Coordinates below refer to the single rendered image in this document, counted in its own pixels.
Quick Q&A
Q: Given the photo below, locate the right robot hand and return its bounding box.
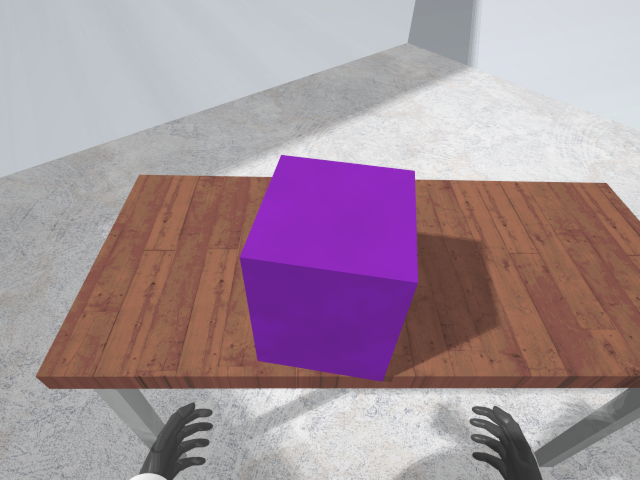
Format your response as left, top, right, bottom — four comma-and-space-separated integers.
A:
469, 406, 543, 480

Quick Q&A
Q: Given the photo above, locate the left robot hand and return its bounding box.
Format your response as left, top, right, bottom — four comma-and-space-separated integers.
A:
139, 402, 213, 480

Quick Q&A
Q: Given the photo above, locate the carton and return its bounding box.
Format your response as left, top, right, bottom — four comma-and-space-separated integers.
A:
240, 155, 418, 382

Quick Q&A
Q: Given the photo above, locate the table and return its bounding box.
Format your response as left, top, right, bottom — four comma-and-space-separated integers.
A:
35, 175, 640, 467

